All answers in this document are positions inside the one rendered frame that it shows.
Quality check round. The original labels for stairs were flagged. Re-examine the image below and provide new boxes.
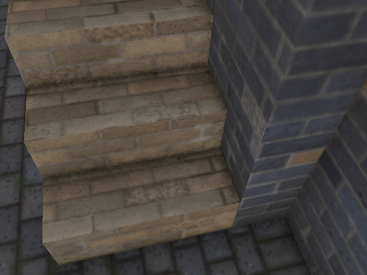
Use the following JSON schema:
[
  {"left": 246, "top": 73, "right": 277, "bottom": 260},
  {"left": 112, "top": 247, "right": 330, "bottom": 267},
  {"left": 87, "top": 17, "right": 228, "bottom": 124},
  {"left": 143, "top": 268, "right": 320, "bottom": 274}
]
[{"left": 5, "top": 0, "right": 241, "bottom": 265}]

